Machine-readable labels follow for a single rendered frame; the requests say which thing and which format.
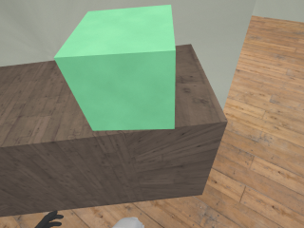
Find robot left hand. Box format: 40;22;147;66
35;210;64;228

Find carton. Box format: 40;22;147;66
54;5;176;131

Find pedestal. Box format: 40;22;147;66
0;44;228;218

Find robot left thigh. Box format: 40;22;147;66
112;217;144;228

